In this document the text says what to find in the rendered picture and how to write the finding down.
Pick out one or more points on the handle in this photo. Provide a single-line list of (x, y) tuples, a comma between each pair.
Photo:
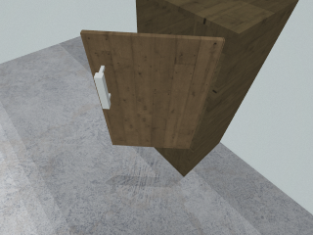
[(104, 95)]

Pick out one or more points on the cupboard door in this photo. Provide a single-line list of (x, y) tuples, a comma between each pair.
[(158, 84)]

